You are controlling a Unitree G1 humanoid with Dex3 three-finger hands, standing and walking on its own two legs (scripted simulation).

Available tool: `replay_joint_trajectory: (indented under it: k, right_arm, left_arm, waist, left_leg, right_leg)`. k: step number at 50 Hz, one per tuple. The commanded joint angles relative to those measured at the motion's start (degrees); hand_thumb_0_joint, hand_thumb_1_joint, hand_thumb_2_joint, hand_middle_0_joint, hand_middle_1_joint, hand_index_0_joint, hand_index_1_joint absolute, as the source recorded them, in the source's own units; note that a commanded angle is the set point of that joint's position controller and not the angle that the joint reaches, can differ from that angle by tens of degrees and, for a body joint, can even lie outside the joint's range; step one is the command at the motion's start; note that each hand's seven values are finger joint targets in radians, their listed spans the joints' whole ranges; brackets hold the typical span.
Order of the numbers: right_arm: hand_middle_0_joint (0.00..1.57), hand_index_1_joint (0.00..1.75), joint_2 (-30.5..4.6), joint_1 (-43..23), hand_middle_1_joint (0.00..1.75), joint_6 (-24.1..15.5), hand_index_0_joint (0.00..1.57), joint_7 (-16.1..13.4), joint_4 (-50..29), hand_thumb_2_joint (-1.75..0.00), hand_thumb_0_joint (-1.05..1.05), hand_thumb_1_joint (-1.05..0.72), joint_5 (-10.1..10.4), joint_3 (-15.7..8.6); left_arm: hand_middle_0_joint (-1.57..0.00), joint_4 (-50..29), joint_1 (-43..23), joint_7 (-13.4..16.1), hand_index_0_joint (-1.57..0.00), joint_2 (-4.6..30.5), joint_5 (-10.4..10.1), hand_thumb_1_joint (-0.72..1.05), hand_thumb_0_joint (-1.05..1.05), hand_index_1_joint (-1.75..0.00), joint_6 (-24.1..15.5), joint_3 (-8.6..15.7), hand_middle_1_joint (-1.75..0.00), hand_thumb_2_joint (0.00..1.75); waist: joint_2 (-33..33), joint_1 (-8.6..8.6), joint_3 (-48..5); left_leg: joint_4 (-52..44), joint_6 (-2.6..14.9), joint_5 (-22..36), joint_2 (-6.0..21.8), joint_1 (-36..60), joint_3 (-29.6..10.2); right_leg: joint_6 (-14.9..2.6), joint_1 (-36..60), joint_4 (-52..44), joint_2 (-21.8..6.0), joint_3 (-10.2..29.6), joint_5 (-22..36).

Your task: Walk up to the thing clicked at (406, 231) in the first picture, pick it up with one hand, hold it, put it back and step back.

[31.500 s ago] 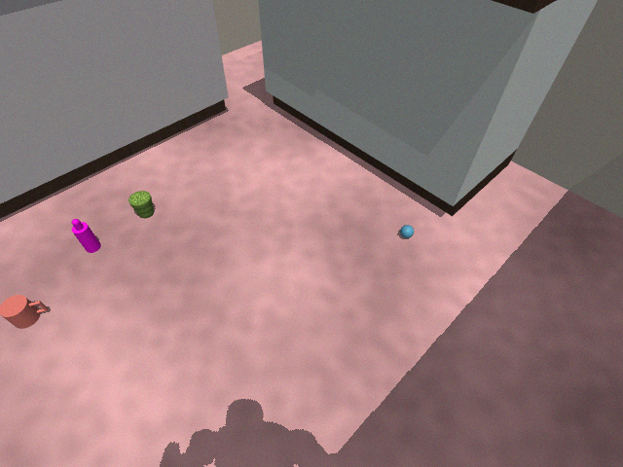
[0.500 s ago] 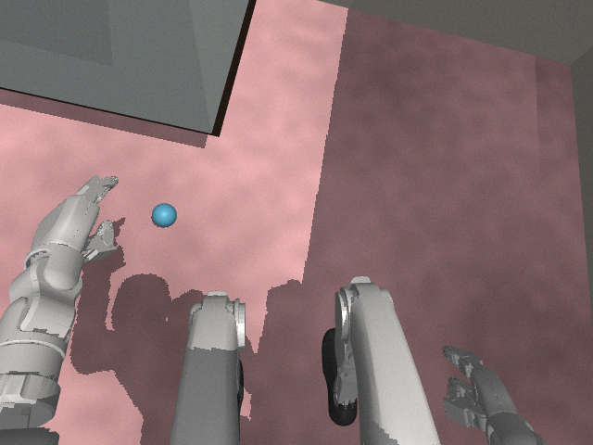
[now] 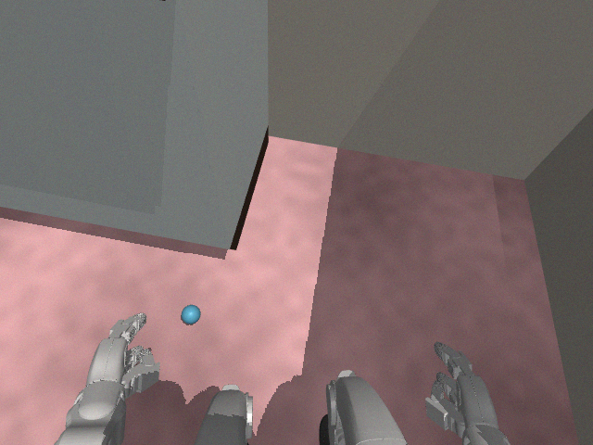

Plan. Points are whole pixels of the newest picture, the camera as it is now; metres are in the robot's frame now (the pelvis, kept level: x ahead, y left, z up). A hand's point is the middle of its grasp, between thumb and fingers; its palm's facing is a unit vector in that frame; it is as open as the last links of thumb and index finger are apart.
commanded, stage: home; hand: left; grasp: from above
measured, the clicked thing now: (191, 314) +0.49 +0.26 -0.63
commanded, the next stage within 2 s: none
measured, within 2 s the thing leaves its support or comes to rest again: neither
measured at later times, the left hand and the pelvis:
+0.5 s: hand (124, 400) +0.19 +0.19 +0.01, palm faces +0.08 -0.98 -0.20, open 7.4 cm; pelvis +0.03 +0.01 +0.06, yaw +1 degrees
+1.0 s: hand (125, 383) +0.21 +0.19 +0.01, palm faces +0.05 -0.98 -0.20, open 7.4 cm; pelvis +0.05 +0.01 +0.06, yaw +0 degrees
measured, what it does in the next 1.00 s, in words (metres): rises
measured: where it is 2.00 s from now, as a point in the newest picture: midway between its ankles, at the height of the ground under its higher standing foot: outside the picture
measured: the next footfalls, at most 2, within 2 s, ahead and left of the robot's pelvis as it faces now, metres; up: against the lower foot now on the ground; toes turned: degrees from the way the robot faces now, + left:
none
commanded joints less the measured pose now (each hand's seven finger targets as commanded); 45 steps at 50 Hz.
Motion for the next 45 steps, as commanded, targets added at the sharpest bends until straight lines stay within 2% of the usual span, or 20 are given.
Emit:
replay_joint_trajectory:
  k: [1, 3, 5, 10, 11, 13, 16, 18, 20, 27, 29, 31, 32, 37, 42, 45]
  right_arm:
    - [0.20, 0.30, -7.2, 0.4, 0.30, -3.9, 0.20, -2.2, -8.6, -0.90, 0.00, -0.90, -0.2, -2.9]
    - [0.20, 0.30, -7.3, 1.3, 0.30, -4.2, 0.20, -2.7, -9.3, -0.90, 0.00, -0.90, -0.3, -2.9]
    - [0.20, 0.30, -6.9, 1.9, 0.30, -4.7, 0.20, -3.1, -10.0, -0.90, 0.00, -0.90, -0.5, -3.0]
    - [0.20, 0.30, -6.6, 2.0, 0.30, -6.1, 0.20, -3.9, -11.2, -0.90, 0.00, -0.90, -0.9, -2.9]
    - [0.20, 0.30, -6.6, 2.3, 0.30, -6.4, 0.20, -4.0, -11.2, -0.90, 0.00, -0.90, -1.0, -3.1]
    - [0.20, 0.30, -6.8, 1.9, 0.30, -6.9, 0.20, -4.1, -11.6, -0.90, 0.00, -0.90, -1.1, -3.1]
    - [0.20, 0.30, -7.0, 1.3, 0.30, -7.9, 0.20, -4.1, -11.7, -0.90, 0.00, -0.90, -1.5, -3.4]
    - [0.20, 0.30, -7.1, 1.3, 0.30, -8.5, 0.20, -4.1, -11.5, -0.90, 0.00, -0.90, -1.7, -3.6]
    - [0.20, 0.30, -7.2, 1.1, 0.30, -9.0, 0.20, -4.1, -11.5, -0.90, 0.00, -0.90, -1.8, -3.5]
    - [0.20, 0.30, -7.1, 0.4, 0.30, -10.3, 0.20, -4.0, -11.0, -0.90, 0.00, -0.90, -2.2, -3.5]
    - [0.20, 0.30, -7.0, 0.6, 0.30, -10.5, 0.20, -4.0, -10.4, -0.90, 0.00, -0.90, -2.2, -3.7]
    - [0.20, 0.30, -7.1, 0.9, 0.30, -10.4, 0.20, -4.0, -10.1, -0.90, 0.00, -0.90, -2.4, -3.9]
    - [0.20, 0.30, -7.2, 0.9, 0.30, -10.3, 0.20, -4.0, -10.2, -0.90, 0.00, -0.90, -2.3, -3.8]
    - [0.20, 0.30, -7.4, 0.7, 0.30, -10.0, 0.20, -3.9, -9.6, -0.90, 0.00, -0.90, -2.3, -3.9]
    - [0.20, 0.30, -7.6, 0.4, 0.30, -9.7, 0.20, -3.7, -9.9, -0.90, 0.00, -0.90, -2.2, -3.8]
    - [0.20, 0.30, -7.9, 0.9, 0.30, -9.7, 0.20, -3.6, -9.8, -0.90, 0.00, -0.90, -2.2, -4.1]
  left_arm:
    - [-0.20, -15.2, 3.5, 0.7, -0.20, 6.0, -1.9, 0.90, 0.00, -0.30, -0.5, 3.5, -0.30, 0.90]
    - [-0.20, -17.7, 5.8, 0.4, -0.20, 5.5, -2.5, 0.90, 0.00, -0.30, 0.3, 3.4, -0.30, 0.90]
    - [-0.20, -20.7, 8.8, 0.2, -0.20, 4.7, -2.6, 0.90, 0.00, -0.30, 1.1, 2.5, -0.30, 0.90]
    - [-0.20, -25.4, 15.5, -0.7, -0.20, 3.8, -2.5, 0.90, 0.00, -0.30, 2.5, 1.5, -0.30, 0.90]
    - [-0.20, -25.3, 16.5, -0.9, -0.20, 3.2, -2.3, 0.90, 0.00, -0.30, 2.7, 0.9, -0.30, 0.90]
    - [-0.20, -26.2, 16.4, -1.5, -0.20, 3.1, -2.3, 0.90, 0.00, -0.30, 3.1, 0.4, -0.30, 0.90]
    - [-0.20, -27.3, 16.9, -2.2, -0.20, 3.6, -2.1, 0.90, 0.00, -0.30, 3.2, 1.1, -0.30, 0.90]
    - [-0.20, -27.1, 17.1, -2.8, -0.20, 3.3, -2.0, 0.90, 0.00, -0.30, 3.1, 0.5, -0.30, 0.90]
    - [-0.20, -26.5, 16.1, -3.1, -0.20, 3.6, -1.8, 0.90, 0.00, -0.30, 3.0, 0.8, -0.30, 0.90]
    - [-0.20, -28.4, 15.5, -3.1, -0.20, 4.4, -1.2, 0.90, 0.00, -0.30, 2.3, 1.5, -0.30, 0.90]
    - [-0.20, -28.8, 16.2, -3.0, -0.20, 4.5, -1.0, 0.90, 0.00, -0.30, 2.1, 1.5, -0.30, 0.90]
    - [-0.20, -28.3, 17.3, -2.9, -0.20, 4.4, -0.8, 0.90, 0.00, -0.30, 2.0, 1.5, -0.30, 0.90]
    - [-0.20, -28.2, 17.5, -2.9, -0.20, 4.1, -0.9, 0.90, 0.00, -0.30, 2.1, 0.9, -0.30, 0.90]
    - [-0.20, -27.6, 17.4, -2.8, -0.20, 4.0, -1.1, 0.90, 0.00, -0.30, 2.0, 1.0, -0.30, 0.90]
    - [-0.20, -26.5, 17.2, -2.9, -0.20, 3.9, -1.4, 0.90, 0.00, -0.30, 2.4, 1.0, -0.30, 0.90]
    - [-0.20, -27.2, 17.3, -3.0, -0.20, 4.2, -1.5, 0.90, 0.00, -0.30, 2.5, 1.1, -0.30, 0.90]
  waist:
    - [3.6, 0.62, -13.5]
    - [3.9, 1.29, -11.9]
    - [4.2, 1.16, -10.7]
    - [1.9, 1.87, -6.4]
    - [2.0, 1.54, -5.6]
    - [0.3, 1.28, -2.5]
    - [1.1, 1.70, -1.4]
    - [0.4, 1.53, -1.4]
    - [-0.3, 1.47, 0.3]
    - [1.2, 2.08, -2.5]
    - [2.2, 2.50, -4.2]
    - [2.8, 2.23, -5.8]
    - [2.1, 2.08, -5.5]
    - [2.8, 2.48, -5.0]
    - [1.7, 2.90, -2.9]
    - [2.3, 2.87, -4.7]
  left_leg:
    - [-17.7, 1.75, 12.5, -1.0, 15.8, 0.9]
    - [-20.5, 1.54, 13.6, -0.9, 18.6, 1.0]
    - [-22.5, 1.45, 15.1, -0.8, 21.1, 1.2]
    - [-26.1, 1.49, 17.2, -0.5, 23.9, 0.8]
    - [-26.2, 1.55, 17.5, -0.7, 24.0, 1.2]
    - [-27.7, 1.89, 15.1, -0.6, 24.1, 1.0]
    - [-29.3, 1.71, 13.7, -0.3, 24.7, 0.9]
    - [-29.4, 1.65, 14.7, -0.4, 24.9, 0.8]
    - [-29.2, 1.90, 13.0, -0.7, 24.6, 1.2]
    - [-28.1, 1.93, 13.6, -1.2, 25.8, 2.4]
    - [-27.8, 1.57, 16.7, -1.1, 26.9, 2.3]
    - [-27.1, 1.24, 20.9, -0.9, 27.9, 2.0]
    - [-27.2, 1.30, 21.3, -0.9, 27.8, 2.0]
    - [-27.8, 0.80, 23.4, -0.4, 27.7, 1.2]
    - [-28.4, 0.97, 20.5, -0.4, 26.6, 1.3]
    - [-28.4, 0.60, 23.5, -0.1, 27.4, 0.5]
  right_leg:
    - [-1.46, 21.4, -16.3, 1.4, 1.4, 9.4]
    - [-1.50, 23.6, -18.5, 1.6, 1.0, 10.3]
    - [-1.45, 25.7, -20.7, 1.8, 0.5, 11.4]
    - [-1.38, 28.4, -23.8, 2.3, -0.7, 12.6]
    - [-1.43, 28.2, -24.1, 2.3, -0.7, 12.8]
    - [-1.21, 28.0, -25.7, 2.4, -1.1, 10.7]
    - [-1.16, 28.0, -26.0, 2.5, -1.8, 9.1]
    - [-1.11, 28.3, -25.9, 2.5, -2.0, 9.7]
    - [-0.91, 27.9, -26.5, 2.3, -1.8, 8.3]
    - [-0.77, 29.6, -26.7, 1.8, -1.0, 9.3]
    - [-0.96, 30.6, -25.7, 1.9, -1.1, 11.7]
    - [-1.19, 31.1, -24.5, 2.1, -1.3, 15.1]
    - [-1.13, 31.0, -24.6, 2.2, -1.4, 15.4]
    - [-1.48, 31.1, -23.9, 2.4, -1.8, 16.0]
    - [-1.35, 30.8, -24.6, 2.3, -1.8, 14.0]
    - [-1.48, 31.3, -23.7, 2.3, -1.8, 15.9]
